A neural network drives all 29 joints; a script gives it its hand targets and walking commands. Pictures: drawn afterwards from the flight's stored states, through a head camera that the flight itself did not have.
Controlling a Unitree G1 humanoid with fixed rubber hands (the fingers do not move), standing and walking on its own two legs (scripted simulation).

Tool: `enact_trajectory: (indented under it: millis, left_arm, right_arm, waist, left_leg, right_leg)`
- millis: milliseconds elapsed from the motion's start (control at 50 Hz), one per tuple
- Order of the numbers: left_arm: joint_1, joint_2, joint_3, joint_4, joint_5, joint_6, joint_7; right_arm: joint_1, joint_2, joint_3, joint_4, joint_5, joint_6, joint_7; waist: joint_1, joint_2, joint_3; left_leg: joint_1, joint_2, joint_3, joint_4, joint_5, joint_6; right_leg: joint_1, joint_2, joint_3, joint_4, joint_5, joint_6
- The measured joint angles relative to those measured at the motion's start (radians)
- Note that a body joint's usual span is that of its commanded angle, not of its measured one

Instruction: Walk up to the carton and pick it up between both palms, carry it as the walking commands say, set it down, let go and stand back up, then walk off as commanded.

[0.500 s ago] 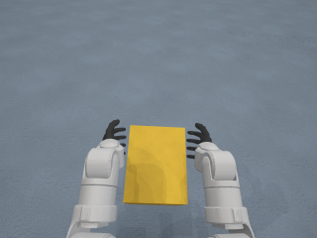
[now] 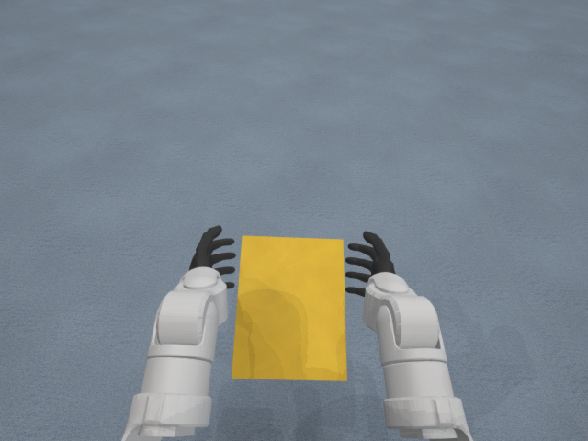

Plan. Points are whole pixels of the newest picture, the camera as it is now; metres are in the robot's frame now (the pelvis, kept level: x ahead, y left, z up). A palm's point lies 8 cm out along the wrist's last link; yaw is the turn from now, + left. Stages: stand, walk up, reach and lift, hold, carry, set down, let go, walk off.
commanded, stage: carry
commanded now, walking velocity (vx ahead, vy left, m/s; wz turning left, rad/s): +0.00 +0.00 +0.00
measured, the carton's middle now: (289, 310) +0.33 +0.00 -0.04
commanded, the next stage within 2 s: none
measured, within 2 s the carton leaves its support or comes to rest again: neither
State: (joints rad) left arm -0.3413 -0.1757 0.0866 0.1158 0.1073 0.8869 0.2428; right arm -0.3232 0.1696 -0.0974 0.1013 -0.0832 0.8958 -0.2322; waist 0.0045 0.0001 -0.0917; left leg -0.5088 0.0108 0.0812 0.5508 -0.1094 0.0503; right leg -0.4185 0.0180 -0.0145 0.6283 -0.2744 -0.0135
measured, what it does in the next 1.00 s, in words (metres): stands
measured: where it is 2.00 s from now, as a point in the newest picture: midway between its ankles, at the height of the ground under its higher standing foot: outside the picture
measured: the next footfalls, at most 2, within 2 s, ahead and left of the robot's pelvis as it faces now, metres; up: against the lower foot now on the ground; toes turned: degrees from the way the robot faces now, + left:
none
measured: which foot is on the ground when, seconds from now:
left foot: down 0.00-1.00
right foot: down 0.00-1.00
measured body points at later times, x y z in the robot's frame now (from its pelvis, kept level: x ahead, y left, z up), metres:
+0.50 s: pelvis +0.02 +0.00 +0.00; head +0.01 +0.01 +0.45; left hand +0.34 +0.12 +0.06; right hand +0.34 -0.12 +0.06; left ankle +0.11 +0.09 -0.72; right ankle +0.03 -0.11 -0.72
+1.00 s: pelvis +0.03 +0.00 +0.00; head +0.02 +0.01 +0.45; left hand +0.35 +0.12 +0.05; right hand +0.35 -0.12 +0.05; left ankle +0.11 +0.09 -0.72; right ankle +0.03 -0.11 -0.72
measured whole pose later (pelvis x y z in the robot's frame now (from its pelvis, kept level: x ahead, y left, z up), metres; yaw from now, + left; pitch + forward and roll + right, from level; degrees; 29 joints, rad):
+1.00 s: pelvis +0.03 +0.00 +0.00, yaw +0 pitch +3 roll +0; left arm -0.34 -0.18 0.10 0.22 0.14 0.83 0.22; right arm -0.33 0.17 -0.12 0.21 -0.11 0.83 -0.21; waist 0.00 0.00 -0.10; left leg -0.45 0.01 0.09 0.57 -0.17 0.05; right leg -0.35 0.01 0.00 0.62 -0.32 -0.01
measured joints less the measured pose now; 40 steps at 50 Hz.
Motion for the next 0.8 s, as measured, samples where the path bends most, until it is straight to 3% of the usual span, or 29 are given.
enact_trajectory:
  millis: [620,800]
  left_arm:
    - [-0.004,-0.001,0.012,0.092,0.025,-0.049,-0.019]
    - [0.001,0.000,0.009,0.078,0.016,-0.051,-0.016]
  right_arm:
    - [-0.008,0.002,-0.020,0.096,-0.027,-0.053,0.017]
    - [-0.001,0.000,-0.015,0.079,-0.014,-0.056,0.014]
  waist:
    - [0.001,-0.006,-0.013]
    - [-0.002,-0.001,-0.008]
  left_leg:
    - [0.043,-0.004,0.009,0.009,-0.044,0.001]
    - [0.049,-0.005,0.010,0.012,-0.052,0.002]
  right_leg:
    - [0.051,-0.004,0.010,-0.013,-0.031,0.003]
    - [0.058,-0.006,0.011,-0.013,-0.037,0.004]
